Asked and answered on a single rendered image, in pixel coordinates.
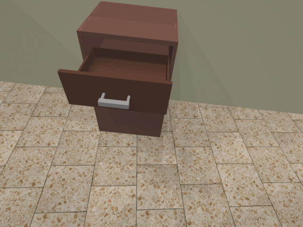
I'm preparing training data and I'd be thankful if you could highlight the cabinet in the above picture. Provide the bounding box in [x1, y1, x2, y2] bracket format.
[77, 1, 178, 137]

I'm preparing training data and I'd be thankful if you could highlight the drawer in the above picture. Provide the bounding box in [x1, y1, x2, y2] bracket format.
[57, 47, 172, 114]

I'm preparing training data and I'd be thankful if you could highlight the handle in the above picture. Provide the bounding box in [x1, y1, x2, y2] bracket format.
[98, 93, 130, 109]

